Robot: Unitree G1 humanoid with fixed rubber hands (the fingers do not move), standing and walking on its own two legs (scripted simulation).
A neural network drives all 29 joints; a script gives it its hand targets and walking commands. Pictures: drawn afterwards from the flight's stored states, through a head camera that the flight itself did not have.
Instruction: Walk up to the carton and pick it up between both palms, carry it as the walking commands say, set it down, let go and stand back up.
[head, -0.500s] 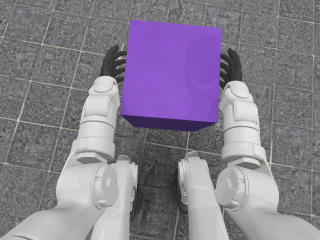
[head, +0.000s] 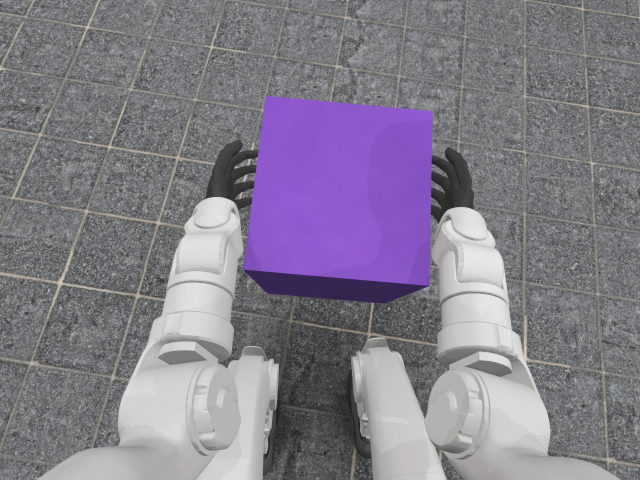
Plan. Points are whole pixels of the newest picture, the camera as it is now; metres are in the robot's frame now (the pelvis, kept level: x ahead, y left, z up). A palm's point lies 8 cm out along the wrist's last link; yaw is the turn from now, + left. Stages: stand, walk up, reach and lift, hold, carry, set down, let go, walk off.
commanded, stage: reach and lift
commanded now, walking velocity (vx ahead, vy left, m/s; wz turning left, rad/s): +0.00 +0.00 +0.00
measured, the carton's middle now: (335, 217) +0.44 -0.03 -0.12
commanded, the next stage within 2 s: none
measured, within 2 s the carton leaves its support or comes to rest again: neither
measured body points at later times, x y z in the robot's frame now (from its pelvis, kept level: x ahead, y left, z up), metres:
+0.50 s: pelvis +0.02 +0.00 +0.07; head +0.18 +0.00 +0.49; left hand +0.44 +0.11 +0.02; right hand +0.42 -0.18 +0.03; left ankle +0.07 +0.12 -0.56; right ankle +0.09 -0.13 -0.56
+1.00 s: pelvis +0.03 +0.00 +0.13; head +0.14 +0.00 +0.56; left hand +0.41 +0.12 +0.10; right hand +0.40 -0.17 +0.10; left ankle +0.07 +0.12 -0.56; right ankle +0.09 -0.13 -0.56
